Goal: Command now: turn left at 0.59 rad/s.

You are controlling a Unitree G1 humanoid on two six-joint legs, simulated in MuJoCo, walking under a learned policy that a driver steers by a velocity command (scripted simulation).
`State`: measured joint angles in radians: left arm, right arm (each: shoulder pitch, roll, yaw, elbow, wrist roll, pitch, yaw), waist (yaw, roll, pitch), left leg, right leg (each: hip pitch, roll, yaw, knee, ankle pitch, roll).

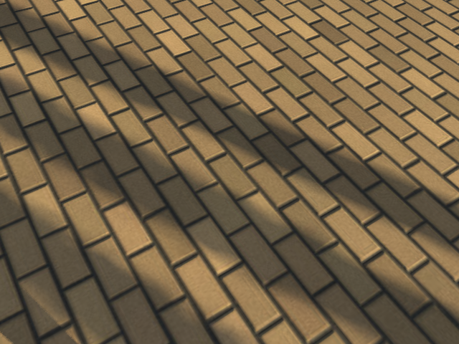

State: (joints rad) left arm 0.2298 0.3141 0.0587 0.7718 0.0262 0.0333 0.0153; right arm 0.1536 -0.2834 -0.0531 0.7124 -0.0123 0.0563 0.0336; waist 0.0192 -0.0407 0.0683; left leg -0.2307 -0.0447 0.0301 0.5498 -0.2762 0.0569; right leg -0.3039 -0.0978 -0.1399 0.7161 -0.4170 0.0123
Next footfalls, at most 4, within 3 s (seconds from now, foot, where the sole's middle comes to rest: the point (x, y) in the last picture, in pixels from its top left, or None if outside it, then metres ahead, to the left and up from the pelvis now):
0.50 right None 0.09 -0.09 -0.77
0.96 left None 0.27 0.22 -0.77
1.48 right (163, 284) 0.63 0.21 -0.77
1.90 left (97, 316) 0.53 0.39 -0.77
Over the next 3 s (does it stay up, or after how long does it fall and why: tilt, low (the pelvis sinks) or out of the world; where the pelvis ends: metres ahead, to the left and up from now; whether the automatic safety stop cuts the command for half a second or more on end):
stays up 0.86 0.43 0.01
